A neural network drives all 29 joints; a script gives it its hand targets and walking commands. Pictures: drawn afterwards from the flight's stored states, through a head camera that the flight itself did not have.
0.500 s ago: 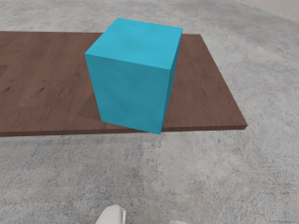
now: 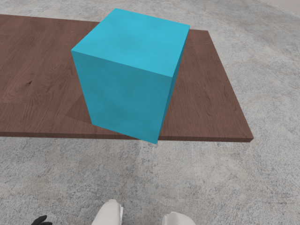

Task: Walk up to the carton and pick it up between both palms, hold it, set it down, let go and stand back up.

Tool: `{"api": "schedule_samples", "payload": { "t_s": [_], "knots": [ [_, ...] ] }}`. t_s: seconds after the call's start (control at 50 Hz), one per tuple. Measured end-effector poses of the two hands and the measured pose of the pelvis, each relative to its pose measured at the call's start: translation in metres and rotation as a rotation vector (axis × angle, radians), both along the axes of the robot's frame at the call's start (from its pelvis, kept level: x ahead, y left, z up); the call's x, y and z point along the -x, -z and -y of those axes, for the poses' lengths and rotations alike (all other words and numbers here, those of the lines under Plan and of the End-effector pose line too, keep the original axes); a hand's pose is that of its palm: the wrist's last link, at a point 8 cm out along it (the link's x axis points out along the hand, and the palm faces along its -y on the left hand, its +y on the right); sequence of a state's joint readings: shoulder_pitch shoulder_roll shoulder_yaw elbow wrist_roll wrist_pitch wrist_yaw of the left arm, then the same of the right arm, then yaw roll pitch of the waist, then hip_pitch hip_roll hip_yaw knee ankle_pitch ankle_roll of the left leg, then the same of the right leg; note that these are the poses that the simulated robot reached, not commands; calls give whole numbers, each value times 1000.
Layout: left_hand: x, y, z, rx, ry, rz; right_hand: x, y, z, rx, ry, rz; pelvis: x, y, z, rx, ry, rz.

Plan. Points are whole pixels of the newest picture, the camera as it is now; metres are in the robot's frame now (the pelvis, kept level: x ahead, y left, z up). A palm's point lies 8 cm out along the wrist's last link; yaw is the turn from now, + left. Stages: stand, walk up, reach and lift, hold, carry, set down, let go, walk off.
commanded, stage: walk up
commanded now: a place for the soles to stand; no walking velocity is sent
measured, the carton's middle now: (136, 79) +0.46 +0.06 +0.13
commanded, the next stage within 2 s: none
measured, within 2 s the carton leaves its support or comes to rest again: neither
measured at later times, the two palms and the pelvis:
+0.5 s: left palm out of the picture +0.09 +0.30 -0.11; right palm out of the picture +0.08 -0.32 -0.10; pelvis +0.01 -0.02 +0.00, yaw +0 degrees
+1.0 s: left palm out of the picture +0.08 +0.32 -0.11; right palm out of the picture +0.09 -0.30 -0.10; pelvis +0.01 +0.00 +0.00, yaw +2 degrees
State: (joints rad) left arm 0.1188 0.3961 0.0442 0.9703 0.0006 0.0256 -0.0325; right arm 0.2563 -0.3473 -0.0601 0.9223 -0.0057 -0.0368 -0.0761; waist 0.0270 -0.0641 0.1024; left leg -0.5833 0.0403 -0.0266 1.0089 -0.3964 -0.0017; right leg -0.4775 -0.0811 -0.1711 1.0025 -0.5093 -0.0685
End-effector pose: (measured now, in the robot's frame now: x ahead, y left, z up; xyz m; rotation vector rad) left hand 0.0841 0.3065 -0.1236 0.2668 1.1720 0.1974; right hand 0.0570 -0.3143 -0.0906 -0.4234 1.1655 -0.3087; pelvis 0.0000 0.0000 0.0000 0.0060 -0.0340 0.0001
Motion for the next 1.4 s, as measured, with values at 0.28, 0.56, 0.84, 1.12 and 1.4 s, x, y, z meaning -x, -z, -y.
{"api": "schedule_samples", "payload": {
  "t_s": [0.28,0.56,0.84,1.12,1.4],
  "knots": [
    [8,-9,2,-60,-39,-76,-23,7,4,-47,-31,12,-16,-4,11,-14,-10,-18],
    [-7,-16,3,-68,-19,1,-27,12,4,-63,-32,14,-12,-2,13,-9,-11,-4],
    [3,-16,3,-58,-40,-15,-33,10,3,-62,-52,35,-8,-4,14,-11,-26,2],
    [1,-17,0,-48,-44,17,-39,5,-3,-57,-78,61,-6,-4,10,-2,-41,7],
    [7,-19,-6,-57,-60,4,-44,6,-8,-64,-91,58,-8,-6,7,-3,-54,2]
  ]
}}
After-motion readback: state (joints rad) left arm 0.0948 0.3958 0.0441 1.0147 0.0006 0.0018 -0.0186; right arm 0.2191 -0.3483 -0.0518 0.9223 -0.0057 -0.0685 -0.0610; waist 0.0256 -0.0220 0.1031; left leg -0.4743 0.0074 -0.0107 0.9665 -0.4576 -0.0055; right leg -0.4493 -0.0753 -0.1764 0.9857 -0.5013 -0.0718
